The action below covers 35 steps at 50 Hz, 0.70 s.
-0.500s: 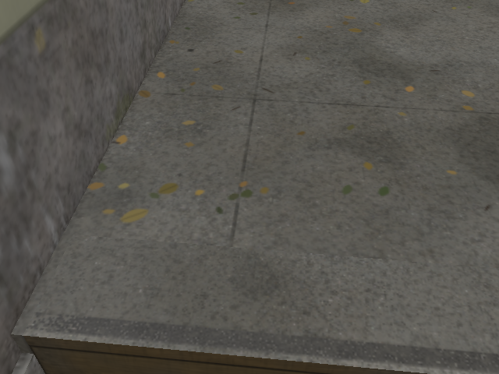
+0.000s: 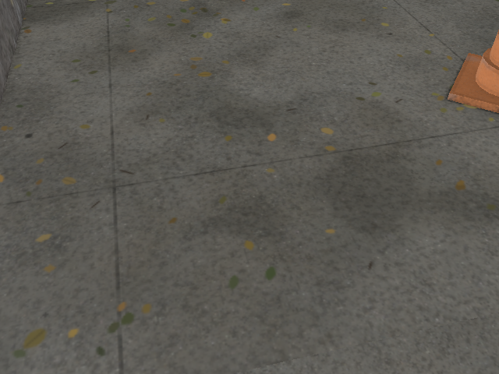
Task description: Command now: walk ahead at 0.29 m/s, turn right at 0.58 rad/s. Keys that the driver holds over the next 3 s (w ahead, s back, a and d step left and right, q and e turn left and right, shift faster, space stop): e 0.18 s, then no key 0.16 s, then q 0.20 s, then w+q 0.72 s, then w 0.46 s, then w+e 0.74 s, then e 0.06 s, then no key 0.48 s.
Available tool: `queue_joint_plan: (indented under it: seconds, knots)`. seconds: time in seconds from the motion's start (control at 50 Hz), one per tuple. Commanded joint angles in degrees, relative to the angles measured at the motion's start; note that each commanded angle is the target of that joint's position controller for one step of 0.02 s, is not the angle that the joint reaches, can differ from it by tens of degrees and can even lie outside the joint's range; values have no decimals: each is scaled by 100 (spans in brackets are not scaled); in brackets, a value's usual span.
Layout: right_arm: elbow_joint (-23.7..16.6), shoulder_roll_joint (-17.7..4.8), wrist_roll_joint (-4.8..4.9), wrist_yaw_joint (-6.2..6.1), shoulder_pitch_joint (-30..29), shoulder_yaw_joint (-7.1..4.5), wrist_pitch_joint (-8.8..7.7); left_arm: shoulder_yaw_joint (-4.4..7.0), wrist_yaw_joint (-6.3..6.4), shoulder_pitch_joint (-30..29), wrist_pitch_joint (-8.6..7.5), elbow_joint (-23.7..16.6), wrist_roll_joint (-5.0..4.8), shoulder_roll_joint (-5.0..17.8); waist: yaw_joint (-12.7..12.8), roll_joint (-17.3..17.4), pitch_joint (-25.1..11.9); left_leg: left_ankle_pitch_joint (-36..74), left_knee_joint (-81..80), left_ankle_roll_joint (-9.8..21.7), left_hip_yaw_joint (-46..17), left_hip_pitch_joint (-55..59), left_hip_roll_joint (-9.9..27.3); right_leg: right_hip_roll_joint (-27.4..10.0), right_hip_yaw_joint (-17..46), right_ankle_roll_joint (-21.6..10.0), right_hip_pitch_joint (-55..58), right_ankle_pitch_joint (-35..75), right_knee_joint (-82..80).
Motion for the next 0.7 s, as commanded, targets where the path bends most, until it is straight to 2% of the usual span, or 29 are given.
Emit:
queue_joint_plan:
  seconds: [0.02,0.04,0.08,0.1,0.12,0.14,0.16,0.18,0.2,0.22,0.24,0.26,0.3,0.32,0.34,0.36,0.38,0.4,0.42,0.44,0.46,0.48,0.5,0.52,0.56,0.62,0.66,0.68,0.7]
  knots:
    - [-570,575,58,-15,432,334,-22,-69,-72,-642,-101,-444,18,-259,-665,349,925,-276,405,-121,286,-1959,110,-941,1652,786,258,2512,-2236]
    - [-659,550,24,-112,289,353,14,-93,-85,-594,-126,-451,53,-196,-638,238,855,-232,-96,-183,530,-1800,53,-664,1250,846,-13,2614,-2351]
    - [-906,890,-33,-280,-187,496,110,-63,-16,46,-88,-291,184,37,-347,-324,609,-412,1367,-324,923,-2769,-83,-720,1574,806,555,3401,-2308]
    - [-1013,859,-39,-336,-224,492,141,-27,30,110,-44,-322,167,148,-350,-382,585,-292,1297,-365,898,-3037,1,-703,1628,838,689,3278,-2296]
    - [-1206,871,-120,-353,-500,526,133,21,92,65,18,-381,128,256,-316,-333,558,-100,883,-436,994,-3117,33,-663,1714,860,754,3225,-2355]
    - [-1466,886,-194,-396,-1025,538,131,54,141,284,122,-352,-15,174,-90,-508,467,-155,161,-509,1153,-3122,29,-550,1799,783,892,3300,-2429]
    - [-1709,832,-206,-419,-1428,529,112,72,242,493,195,-335,-33,165,81,-673,393,-124,-364,-590,1253,-3151,-19,-571,2045,655,1086,3394,-2526]
    - [-2000,935,-215,-404,-2088,588,66,101,404,904,270,-305,-41,50,333,-690,244,-219,-700,-708,1217,-3467,0,-859,2496,382,1631,3641,-2747]
    - [-2107,968,-218,-401,-2093,624,93,181,555,776,346,-433,-9,252,312,-960,-18,-295,-1324,-790,1485,-3237,43,-1105,2483,144,2060,4209,-3269]
    - [-2239,848,-156,-401,-2237,585,138,232,653,897,370,-404,-40,376,367,-957,-150,-512,-1988,-762,1373,-2877,138,-1311,2492,103,2410,4269,-3515]
    - [-2353,861,-111,-396,-2290,547,171,293,743,1009,318,-361,-158,537,264,-1029,-231,-1158,-2247,-700,971,-2855,272,-1697,2539,-49,3022,4442,-3615]
    - [-2191,723,-111,-356,-2068,493,163,276,711,906,274,-356,-268,530,246,-863,-302,-1501,-2687,-580,1460,-2376,134,-1697,1937,-53,3351,5711,-3710]
    - [-1994,485,-81,-264,-1469,333,150,290,582,415,219,-521,-273,641,-154,-895,-575,-1834,-3776,-178,1710,-481,-272,-1503,1300,0,3142,9219,-3206]
    - [-1775,181,-100,-226,-797,206,158,283,507,231,144,-590,-263,756,-380,-1101,-929,-2055,-4344,-64,1476,404,-412,-1732,1479,-215,3318,10543,-2980]
    - [-1593,-225,15,-200,-203,85,156,263,445,73,57,-591,-204,809,-635,-1194,-975,-2301,-5090,73,1242,812,-463,-1886,1525,-405,3721,11697,-2516]
    - [-1269,-400,0,-134,428,33,145,267,416,-45,-15,-530,-173,812,-918,-782,-1236,-1442,-5813,288,703,1698,-384,-1827,1291,-475,3676,11980,-1715]
    - [-793,-561,-241,-31,910,-4,193,324,336,504,-79,-478,-140,708,-580,788,-1664,587,-6414,602,-565,3142,-119,-1285,1228,-345,2591,10170,-694]
    - [-472,-357,-380,-140,1072,23,392,224,172,616,-72,-450,-81,120,-445,3076,-1690,2377,-8814,1568,-2930,3981,863,155,1243,288,1042,2077,1541]
    - [-637,-104,-406,-294,552,6,493,230,0,667,-158,-379,-76,189,-161,2278,-1572,1712,-9344,1707,-4161,3350,1165,603,2030,679,425,252,4062]
    - [-716,127,-123,-339,-147,56,505,208,-72,203,-134,-662,-102,165,38,1051,-421,845,-9071,1490,-3632,2305,989,500,2012,795,-317,-331,5094]
    - [-630,244,85,-351,-311,80,470,113,-61,-112,-107,-894,-51,63,225,197,461,90,-8812,1158,-2719,1543,742,204,1658,762,-682,-461,5165]
    - [-536,319,140,-346,-292,69,421,67,-41,-135,-120,-1003,-9,26,409,-341,718,-470,-8519,844,-1956,1351,439,-131,1375,631,-842,-213,4919]
    - [-494,470,41,-345,-316,83,358,7,-17,-141,-124,-1130,-77,-77,587,-518,762,-643,-8450,610,-1503,1203,176,-313,1270,542,-810,24,4762]
    - [-458,537,2,-341,-214,89,352,-48,10,-167,-115,-1196,-118,-222,603,-384,739,-704,-8566,528,-1220,1195,-3,-398,1117,529,-800,446,4737]
    - [-379,372,-34,-354,167,85,332,-115,71,119,-124,-1257,-128,-367,624,158,548,-873,-8785,691,-1236,1531,-46,-361,946,543,-1108,1065,5243]
    - [-404,-44,-104,-383,769,-14,277,-98,127,-104,-205,-1500,-49,-171,371,366,348,-2267,-9252,811,-1595,1974,24,-557,835,590,-1792,1532,4911]
    - [-329,-187,-15,-450,1166,-86,278,-122,119,-549,-289,-1796,-16,-200,213,594,200,-2629,-9429,855,-1899,2589,34,-726,825,739,-2230,1551,4253]
    - [-311,-147,-15,-472,1223,-114,335,-159,125,-622,-313,-1901,69,-265,198,781,119,-2898,-9411,882,-2220,2710,23,-742,978,873,-2378,1651,3975]
    - [-365,-158,-60,-464,1286,-118,337,-122,152,-687,-330,-1895,30,-122,107,701,157,-3032,-9512,878,-2317,2774,92,-783,1010,923,-2501,1646,3736]
Next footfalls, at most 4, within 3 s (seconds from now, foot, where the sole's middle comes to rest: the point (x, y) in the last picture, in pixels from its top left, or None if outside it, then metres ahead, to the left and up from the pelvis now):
0.36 left None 0.34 0.09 -0.56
0.96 right None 0.42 -0.11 -0.56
1.48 left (148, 317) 0.65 0.27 -0.56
2.04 right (189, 198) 1.07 0.21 -0.56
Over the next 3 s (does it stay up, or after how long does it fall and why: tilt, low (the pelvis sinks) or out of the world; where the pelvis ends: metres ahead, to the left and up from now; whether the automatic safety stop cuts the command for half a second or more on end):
stays up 1.26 0.33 0.22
